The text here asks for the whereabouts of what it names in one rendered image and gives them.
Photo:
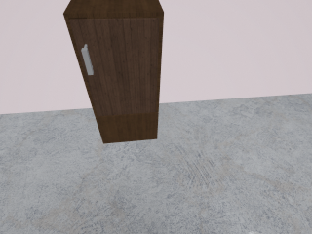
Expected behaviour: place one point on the handle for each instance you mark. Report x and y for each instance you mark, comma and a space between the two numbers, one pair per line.
87, 60

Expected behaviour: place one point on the cupboard door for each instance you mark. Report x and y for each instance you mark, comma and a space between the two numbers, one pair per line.
124, 56

